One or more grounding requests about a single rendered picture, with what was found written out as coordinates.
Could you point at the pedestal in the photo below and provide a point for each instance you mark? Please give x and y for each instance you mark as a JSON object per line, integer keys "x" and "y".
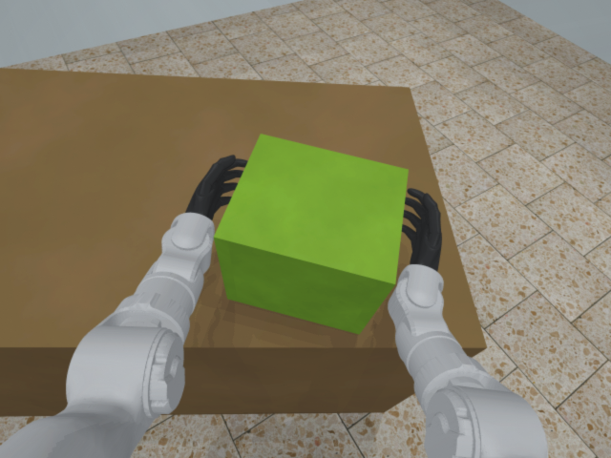
{"x": 94, "y": 168}

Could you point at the left robot upper arm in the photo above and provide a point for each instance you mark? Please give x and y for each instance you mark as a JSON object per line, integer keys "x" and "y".
{"x": 122, "y": 379}

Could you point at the robot left hand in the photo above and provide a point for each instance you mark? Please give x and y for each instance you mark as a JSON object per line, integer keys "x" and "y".
{"x": 207, "y": 199}

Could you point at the right robot forearm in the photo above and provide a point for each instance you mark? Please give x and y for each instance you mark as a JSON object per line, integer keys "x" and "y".
{"x": 430, "y": 352}

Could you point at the right robot upper arm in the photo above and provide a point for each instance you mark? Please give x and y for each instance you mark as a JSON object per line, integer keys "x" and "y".
{"x": 469, "y": 422}

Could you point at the robot right hand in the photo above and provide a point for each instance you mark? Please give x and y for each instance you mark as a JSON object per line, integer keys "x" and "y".
{"x": 427, "y": 240}

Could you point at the carton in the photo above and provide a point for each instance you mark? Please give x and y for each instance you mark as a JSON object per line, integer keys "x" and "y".
{"x": 312, "y": 234}

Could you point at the left robot forearm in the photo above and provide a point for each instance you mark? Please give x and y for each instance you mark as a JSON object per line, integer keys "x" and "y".
{"x": 168, "y": 294}

